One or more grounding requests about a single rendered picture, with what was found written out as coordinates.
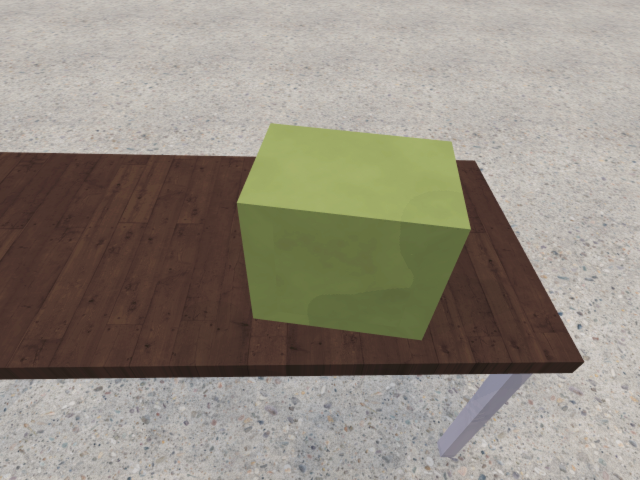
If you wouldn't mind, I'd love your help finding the carton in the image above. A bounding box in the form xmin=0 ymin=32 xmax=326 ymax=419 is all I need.
xmin=237 ymin=123 xmax=471 ymax=340

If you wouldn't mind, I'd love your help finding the table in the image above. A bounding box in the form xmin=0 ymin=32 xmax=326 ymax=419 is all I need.
xmin=0 ymin=152 xmax=584 ymax=457

